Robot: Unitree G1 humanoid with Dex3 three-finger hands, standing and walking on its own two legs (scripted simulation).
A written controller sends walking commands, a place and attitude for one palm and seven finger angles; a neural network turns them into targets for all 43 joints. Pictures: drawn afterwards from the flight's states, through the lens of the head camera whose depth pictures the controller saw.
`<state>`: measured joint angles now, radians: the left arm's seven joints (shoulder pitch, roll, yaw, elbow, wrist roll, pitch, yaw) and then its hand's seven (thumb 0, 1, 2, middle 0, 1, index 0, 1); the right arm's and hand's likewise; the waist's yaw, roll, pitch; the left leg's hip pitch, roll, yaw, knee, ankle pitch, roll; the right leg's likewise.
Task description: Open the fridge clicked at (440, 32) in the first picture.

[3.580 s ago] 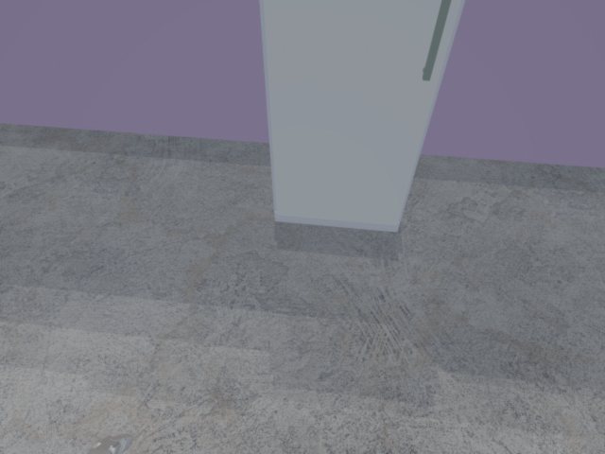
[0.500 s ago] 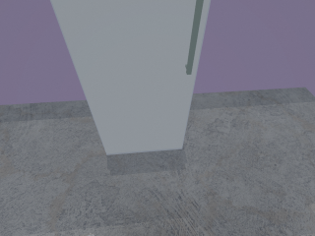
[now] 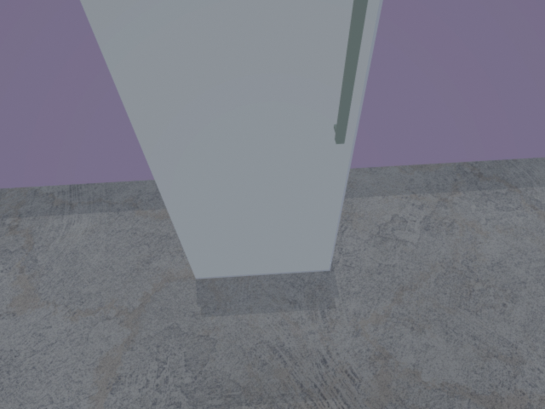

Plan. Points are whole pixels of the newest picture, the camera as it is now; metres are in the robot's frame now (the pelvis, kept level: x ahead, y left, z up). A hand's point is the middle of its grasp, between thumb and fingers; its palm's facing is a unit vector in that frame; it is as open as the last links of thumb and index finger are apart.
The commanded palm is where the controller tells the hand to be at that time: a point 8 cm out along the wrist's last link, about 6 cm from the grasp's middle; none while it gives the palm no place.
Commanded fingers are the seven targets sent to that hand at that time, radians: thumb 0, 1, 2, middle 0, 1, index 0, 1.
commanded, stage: take the last steps up to it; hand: right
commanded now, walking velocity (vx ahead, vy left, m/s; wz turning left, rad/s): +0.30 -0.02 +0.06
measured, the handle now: (353, 30) +0.70 -0.12 +0.23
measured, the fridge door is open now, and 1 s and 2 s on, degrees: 0 0 0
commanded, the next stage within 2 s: come to a stop and stand still in 0.38 s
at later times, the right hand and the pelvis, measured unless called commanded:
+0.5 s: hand (358, 337) +0.29 -0.14 -0.17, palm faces -0.01 +0.98 -0.18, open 7.4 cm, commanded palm none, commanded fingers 0.00 -0.90 -0.90 0.20 0.30 0.20 0.30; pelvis +0.17 +0.02 -0.01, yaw +0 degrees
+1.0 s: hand (403, 379) +0.22 -0.21 -0.18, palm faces +0.07 +0.98 -0.19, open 7.4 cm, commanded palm none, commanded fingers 0.00 -0.90 -0.90 0.20 0.30 0.20 0.30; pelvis +0.20 -0.02 +0.01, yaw +1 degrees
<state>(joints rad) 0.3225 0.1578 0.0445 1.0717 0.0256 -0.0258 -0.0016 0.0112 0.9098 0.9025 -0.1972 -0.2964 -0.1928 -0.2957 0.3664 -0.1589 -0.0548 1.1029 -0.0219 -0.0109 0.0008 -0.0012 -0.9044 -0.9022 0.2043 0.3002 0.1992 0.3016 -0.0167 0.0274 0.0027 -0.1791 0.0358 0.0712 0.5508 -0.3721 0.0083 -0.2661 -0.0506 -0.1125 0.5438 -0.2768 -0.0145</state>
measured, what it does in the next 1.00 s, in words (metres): walks ahead: left foot, then right foot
